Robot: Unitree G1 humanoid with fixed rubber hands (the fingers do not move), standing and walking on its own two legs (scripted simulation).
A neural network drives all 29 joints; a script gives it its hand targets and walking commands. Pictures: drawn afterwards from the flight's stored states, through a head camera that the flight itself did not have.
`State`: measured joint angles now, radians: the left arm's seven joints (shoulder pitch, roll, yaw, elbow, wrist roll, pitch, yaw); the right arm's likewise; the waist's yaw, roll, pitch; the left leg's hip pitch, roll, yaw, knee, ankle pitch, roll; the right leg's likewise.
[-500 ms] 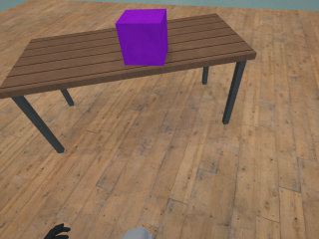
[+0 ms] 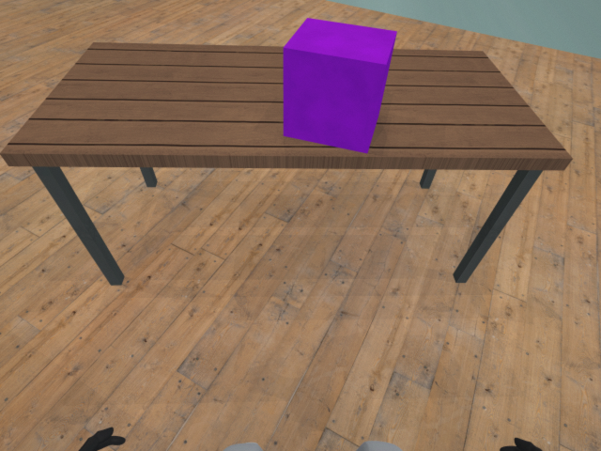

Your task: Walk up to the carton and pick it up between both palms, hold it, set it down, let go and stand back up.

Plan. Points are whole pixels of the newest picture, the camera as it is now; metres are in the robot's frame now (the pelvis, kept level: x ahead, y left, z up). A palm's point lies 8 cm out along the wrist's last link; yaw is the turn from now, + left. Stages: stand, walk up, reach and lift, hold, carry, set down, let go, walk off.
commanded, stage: walk up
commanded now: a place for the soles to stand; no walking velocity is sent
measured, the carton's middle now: (337, 86) +0.92 -0.09 +0.01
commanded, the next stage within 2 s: none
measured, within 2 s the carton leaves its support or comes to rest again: neither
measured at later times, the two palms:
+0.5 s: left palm (144, 420) +0.18 +0.22 -0.06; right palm (561, 394) +0.21 -0.38 -0.09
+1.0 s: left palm (144, 392) +0.23 +0.24 -0.11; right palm (524, 332) +0.30 -0.35 -0.08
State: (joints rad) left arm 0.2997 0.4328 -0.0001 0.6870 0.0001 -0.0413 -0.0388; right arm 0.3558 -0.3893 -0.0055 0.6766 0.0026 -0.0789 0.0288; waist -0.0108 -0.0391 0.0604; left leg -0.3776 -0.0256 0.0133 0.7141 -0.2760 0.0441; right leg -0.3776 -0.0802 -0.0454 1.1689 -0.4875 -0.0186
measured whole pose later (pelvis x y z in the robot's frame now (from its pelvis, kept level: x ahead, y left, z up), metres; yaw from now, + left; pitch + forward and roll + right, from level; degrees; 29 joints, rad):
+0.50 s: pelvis +0.11 -0.09 +0.00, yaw +3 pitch -3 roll +3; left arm 0.34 0.42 0.00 0.69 0.00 -0.05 -0.04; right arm 0.35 -0.39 -0.01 0.68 -0.02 -0.08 0.02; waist 0.01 0.00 0.06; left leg -0.52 -0.01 0.01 1.13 -0.40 0.04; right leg -0.39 -0.05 -0.11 0.71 -0.28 -0.06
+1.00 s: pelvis +0.18 -0.06 -0.01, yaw +5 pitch -4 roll +0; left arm 0.33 0.42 0.00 0.69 0.00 0.00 -0.02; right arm 0.31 -0.39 -0.01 0.68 -0.03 -0.07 -0.01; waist 0.01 -0.05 0.06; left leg -0.41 0.01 0.01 0.79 -0.32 0.02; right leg -0.36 -0.07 -0.04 0.86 -0.51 -0.05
